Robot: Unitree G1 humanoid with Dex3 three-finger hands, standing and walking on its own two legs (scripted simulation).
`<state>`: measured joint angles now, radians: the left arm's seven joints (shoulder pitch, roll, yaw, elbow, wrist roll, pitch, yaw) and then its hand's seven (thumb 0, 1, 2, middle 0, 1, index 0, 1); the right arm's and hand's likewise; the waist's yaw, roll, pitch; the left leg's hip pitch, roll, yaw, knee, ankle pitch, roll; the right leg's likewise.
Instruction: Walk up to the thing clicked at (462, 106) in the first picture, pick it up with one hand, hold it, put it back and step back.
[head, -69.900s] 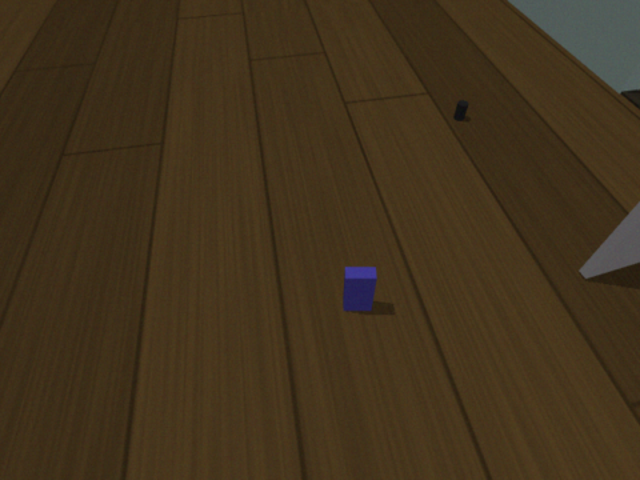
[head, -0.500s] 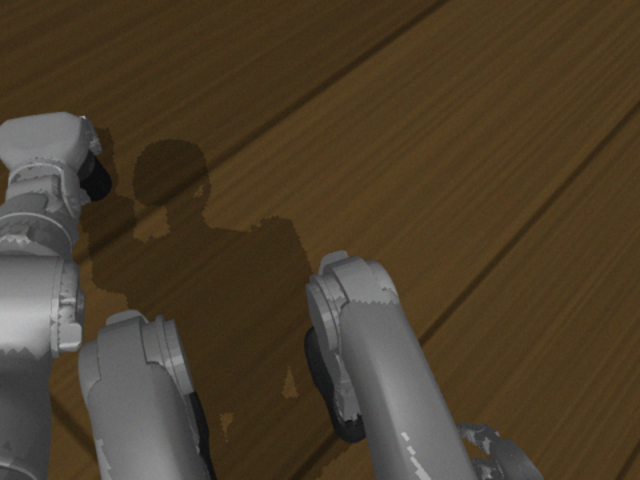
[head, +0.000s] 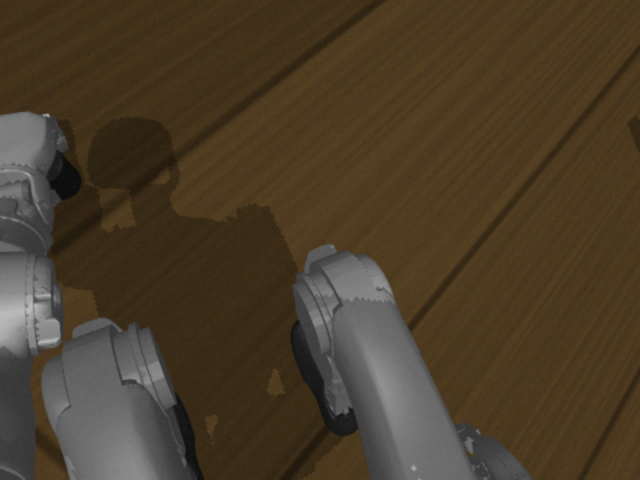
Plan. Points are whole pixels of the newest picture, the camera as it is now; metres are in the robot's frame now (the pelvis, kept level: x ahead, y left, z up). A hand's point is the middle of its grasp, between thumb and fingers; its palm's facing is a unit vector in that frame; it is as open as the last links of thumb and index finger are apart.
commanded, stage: rest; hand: left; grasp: from above
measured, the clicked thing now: (48, 172) +0.52 +0.20 -0.23
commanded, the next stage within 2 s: open in 0.92 s
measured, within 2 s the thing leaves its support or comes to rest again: rests again in 0.38 s
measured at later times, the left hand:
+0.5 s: hand (44, 178) +0.51 +0.21 -0.22, palm faces -0.44 -0.07 -0.89, open 8.1 cm
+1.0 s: hand (45, 182) +0.51 +0.21 -0.23, palm faces -0.45 -0.08 -0.89, open 8.1 cm
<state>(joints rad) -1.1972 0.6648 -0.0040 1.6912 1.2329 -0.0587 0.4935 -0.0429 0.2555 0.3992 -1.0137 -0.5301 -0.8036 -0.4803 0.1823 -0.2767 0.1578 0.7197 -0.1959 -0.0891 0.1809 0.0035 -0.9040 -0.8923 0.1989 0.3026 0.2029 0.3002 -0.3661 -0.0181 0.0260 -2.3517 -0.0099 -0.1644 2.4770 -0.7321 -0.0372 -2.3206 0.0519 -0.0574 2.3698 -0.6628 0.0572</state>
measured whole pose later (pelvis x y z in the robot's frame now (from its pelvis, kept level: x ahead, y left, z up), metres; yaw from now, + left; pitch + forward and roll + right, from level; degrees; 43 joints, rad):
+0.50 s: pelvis +0.00 +0.00 +0.00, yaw -2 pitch +34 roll -10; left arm -1.20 0.74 0.02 1.72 1.24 -0.06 0.58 -0.04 0.27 0.38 -1.01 -0.53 -0.80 -0.48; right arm 0.17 -0.30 0.20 0.70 -0.22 -0.15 0.25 0.00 -0.91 -0.90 0.20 0.30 0.20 0.30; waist -0.41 -0.05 0.08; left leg -2.35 0.00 -0.19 2.50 -0.76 -0.03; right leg -2.31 0.06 -0.08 2.37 -0.68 0.06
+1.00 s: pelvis +0.00 +0.01 +0.00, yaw -3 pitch +32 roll -11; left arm -1.23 0.82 0.00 1.80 1.25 -0.09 0.61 -0.03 0.27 0.38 -1.01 -0.54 -0.80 -0.48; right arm 0.17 -0.33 0.25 0.67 -0.23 -0.18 0.25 0.00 -0.92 -0.90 0.20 0.30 0.20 0.30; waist -0.44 -0.08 0.12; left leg -2.34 0.00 -0.22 2.51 -0.74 -0.03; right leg -2.29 0.07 -0.10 2.35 -0.65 0.07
